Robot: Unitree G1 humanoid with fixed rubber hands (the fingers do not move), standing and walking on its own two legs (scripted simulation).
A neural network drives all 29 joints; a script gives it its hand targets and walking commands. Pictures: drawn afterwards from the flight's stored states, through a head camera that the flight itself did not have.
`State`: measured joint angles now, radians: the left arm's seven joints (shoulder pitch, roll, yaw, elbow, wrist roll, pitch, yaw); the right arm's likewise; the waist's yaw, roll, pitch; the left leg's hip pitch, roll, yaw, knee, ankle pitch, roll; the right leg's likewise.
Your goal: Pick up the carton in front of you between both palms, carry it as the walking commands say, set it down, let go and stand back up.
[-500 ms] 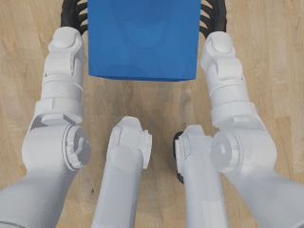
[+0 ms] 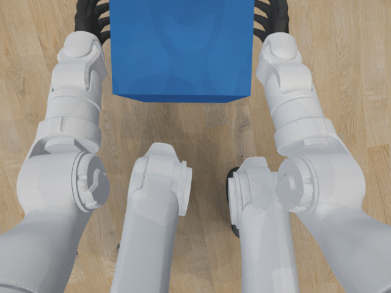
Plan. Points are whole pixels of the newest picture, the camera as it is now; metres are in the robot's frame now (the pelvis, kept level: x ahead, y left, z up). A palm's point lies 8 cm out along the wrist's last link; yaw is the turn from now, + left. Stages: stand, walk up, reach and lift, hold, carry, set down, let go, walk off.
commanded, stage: set down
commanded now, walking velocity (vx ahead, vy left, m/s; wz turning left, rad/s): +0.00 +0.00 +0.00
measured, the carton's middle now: (184, 48) +0.50 +0.10 -0.24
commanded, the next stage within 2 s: none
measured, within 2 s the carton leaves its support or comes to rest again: rests again in 0.24 s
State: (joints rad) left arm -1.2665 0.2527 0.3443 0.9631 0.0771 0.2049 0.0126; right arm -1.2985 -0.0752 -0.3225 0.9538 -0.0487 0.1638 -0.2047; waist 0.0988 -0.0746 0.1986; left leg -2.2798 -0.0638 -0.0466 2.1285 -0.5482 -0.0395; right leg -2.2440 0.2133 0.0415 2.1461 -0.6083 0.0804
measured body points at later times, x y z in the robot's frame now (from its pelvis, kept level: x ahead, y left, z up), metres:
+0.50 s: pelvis +0.00 +0.00 -0.01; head +0.35 +0.05 +0.26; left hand +0.50 +0.24 -0.19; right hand +0.54 -0.07 -0.18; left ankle +0.11 +0.12 -0.35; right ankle +0.10 -0.11 -0.35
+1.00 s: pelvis -0.01 +0.00 -0.02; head +0.36 +0.04 +0.23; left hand +0.49 +0.30 -0.20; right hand +0.54 -0.10 -0.21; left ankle +0.11 +0.12 -0.35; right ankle +0.10 -0.11 -0.35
